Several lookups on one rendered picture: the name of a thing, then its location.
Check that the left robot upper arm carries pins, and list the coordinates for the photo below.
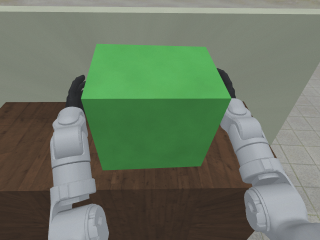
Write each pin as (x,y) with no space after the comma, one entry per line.
(87,222)

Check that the right robot forearm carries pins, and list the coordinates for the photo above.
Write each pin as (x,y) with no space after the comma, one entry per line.
(258,166)

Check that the left robot forearm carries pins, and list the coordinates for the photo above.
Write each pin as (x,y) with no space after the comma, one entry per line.
(70,162)

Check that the right robot upper arm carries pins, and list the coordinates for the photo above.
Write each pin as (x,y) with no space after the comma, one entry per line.
(278,211)

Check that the robot right hand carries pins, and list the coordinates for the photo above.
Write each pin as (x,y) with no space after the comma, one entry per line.
(227,82)

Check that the carton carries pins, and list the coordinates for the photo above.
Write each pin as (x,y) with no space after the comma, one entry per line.
(153,106)

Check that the pedestal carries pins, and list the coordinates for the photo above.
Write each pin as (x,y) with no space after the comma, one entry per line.
(174,203)

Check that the robot left hand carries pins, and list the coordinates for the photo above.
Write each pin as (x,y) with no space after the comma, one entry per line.
(75,93)

